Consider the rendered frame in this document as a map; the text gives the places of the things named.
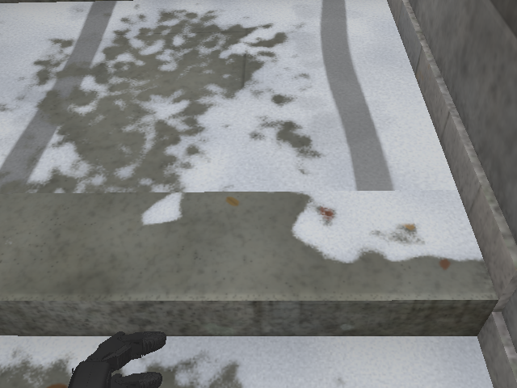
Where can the robot left hand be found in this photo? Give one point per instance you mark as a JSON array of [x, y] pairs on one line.
[[112, 355]]

